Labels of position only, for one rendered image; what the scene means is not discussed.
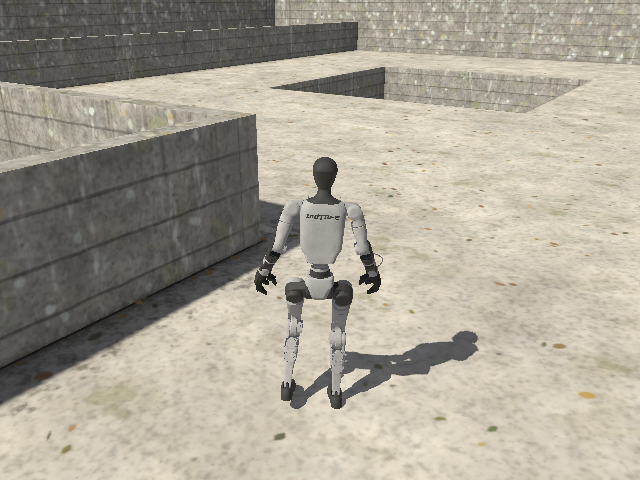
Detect robot right upper arm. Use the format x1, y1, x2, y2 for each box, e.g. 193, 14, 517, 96
344, 201, 370, 256

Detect robot right hand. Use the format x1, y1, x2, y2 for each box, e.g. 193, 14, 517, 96
359, 272, 381, 294

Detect left robot shin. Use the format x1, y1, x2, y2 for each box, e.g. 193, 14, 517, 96
284, 318, 299, 388

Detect robot left upper arm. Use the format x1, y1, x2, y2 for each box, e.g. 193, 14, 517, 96
271, 200, 303, 254

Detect right robot forearm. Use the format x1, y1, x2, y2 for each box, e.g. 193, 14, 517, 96
360, 240, 379, 277

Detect robot right thigh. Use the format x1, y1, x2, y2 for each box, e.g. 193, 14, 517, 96
328, 280, 353, 349

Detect robot left hand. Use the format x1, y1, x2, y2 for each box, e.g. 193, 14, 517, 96
254, 266, 277, 295

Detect left robot forearm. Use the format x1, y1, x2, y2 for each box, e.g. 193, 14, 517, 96
258, 237, 281, 276

